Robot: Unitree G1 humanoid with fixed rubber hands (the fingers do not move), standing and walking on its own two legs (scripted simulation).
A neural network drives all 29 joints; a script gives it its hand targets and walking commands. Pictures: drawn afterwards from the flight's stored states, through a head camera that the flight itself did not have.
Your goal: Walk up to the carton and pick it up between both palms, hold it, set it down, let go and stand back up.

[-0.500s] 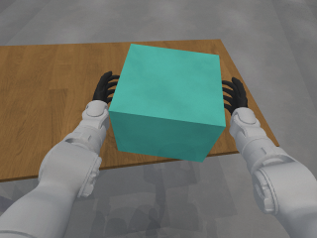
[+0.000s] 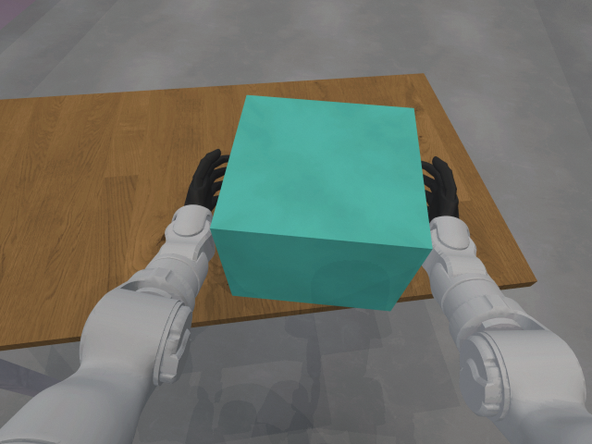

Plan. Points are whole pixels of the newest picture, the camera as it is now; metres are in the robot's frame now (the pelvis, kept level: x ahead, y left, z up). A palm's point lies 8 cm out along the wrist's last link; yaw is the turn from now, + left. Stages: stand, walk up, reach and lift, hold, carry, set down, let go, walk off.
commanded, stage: reach and lift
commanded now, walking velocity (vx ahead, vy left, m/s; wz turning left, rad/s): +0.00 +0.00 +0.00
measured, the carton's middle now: (319, 205) +0.46 -0.03 +0.02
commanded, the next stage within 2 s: none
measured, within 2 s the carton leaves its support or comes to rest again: leaves its support in 1.52 s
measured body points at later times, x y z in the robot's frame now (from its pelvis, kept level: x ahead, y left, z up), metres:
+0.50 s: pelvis +0.02 +0.01 +0.02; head +0.11 +0.01 +0.46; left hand +0.47 +0.13 +0.04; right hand +0.41 -0.20 +0.05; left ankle +0.03 +0.15 -0.72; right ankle +0.01 -0.17 -0.72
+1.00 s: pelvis +0.03 +0.00 +0.02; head +0.11 +0.02 +0.46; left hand +0.47 +0.13 +0.04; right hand +0.41 -0.20 +0.05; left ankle +0.03 +0.15 -0.72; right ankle +0.01 -0.17 -0.72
